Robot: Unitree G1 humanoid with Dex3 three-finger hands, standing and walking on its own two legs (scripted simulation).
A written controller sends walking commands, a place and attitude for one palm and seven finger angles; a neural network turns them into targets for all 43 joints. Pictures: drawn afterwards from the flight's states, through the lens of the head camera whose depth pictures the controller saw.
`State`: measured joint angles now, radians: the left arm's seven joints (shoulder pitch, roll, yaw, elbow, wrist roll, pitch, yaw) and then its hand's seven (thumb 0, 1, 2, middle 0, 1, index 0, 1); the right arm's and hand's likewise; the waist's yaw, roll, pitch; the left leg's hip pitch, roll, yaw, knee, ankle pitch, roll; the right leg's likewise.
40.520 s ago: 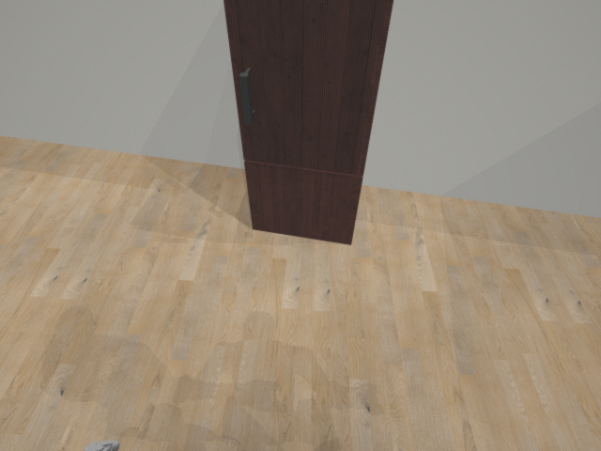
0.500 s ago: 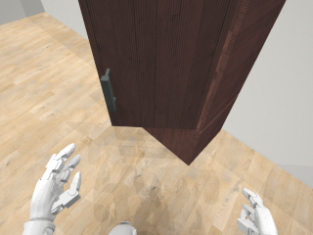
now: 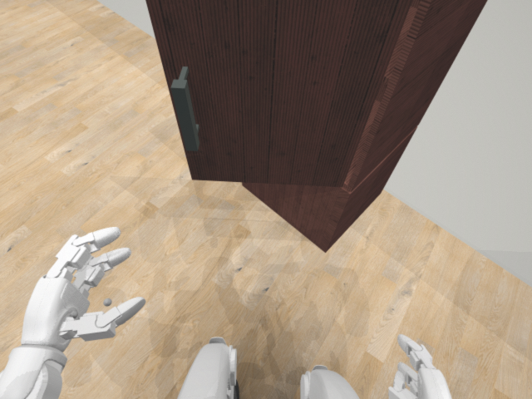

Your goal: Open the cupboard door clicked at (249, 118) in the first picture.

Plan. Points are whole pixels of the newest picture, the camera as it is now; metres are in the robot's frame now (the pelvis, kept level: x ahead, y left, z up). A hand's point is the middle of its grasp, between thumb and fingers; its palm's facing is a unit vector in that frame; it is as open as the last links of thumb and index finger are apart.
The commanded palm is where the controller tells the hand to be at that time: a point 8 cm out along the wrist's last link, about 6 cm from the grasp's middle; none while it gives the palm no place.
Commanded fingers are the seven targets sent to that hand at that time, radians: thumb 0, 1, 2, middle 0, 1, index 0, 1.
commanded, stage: raise the hand with hooked fingers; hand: left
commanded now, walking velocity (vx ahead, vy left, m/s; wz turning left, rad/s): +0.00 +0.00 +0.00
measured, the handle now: (188, 110) +0.63 +0.20 +0.03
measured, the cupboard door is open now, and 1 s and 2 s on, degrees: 41 41 41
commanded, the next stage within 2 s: move the hooked fingers beside the handle in 1.32 s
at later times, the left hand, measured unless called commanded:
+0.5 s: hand (74, 284) +0.26 +0.28 +0.04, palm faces +0.03 -1.00 -0.05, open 13.6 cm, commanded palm +0.24 +0.33 +0.04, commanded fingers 0.00 -0.50 0.30 -0.30 -1.20 -0.30 -1.20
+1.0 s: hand (80, 257) +0.29 +0.28 +0.04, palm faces +0.00 -1.00 -0.04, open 14.0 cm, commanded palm +0.27 +0.33 +0.05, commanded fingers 0.00 -0.50 0.30 -0.30 -1.20 -0.30 -1.20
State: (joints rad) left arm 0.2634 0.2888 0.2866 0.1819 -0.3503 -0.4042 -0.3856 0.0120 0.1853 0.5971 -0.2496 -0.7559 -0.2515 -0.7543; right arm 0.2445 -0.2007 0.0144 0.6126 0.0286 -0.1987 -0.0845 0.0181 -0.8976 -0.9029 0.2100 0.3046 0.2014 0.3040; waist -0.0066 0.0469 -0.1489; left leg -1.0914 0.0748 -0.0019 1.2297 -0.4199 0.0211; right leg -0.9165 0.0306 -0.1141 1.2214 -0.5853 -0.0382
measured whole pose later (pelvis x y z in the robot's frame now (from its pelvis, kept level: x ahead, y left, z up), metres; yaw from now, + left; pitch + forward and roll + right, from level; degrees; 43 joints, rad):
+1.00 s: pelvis +0.01 +0.02 +0.00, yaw -1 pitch +18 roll -5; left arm 0.02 0.41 0.42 0.40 -0.37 -0.38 -0.52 -0.01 -0.50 0.30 -0.30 -1.20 -0.30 -1.20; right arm 0.28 -0.29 0.02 0.56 0.03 -0.18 -0.07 0.02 -0.90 -0.90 0.21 0.30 0.20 0.30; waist -0.02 0.03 -0.15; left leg -1.12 0.07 0.01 1.23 -0.43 0.04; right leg -0.93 0.03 -0.10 1.21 -0.58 -0.02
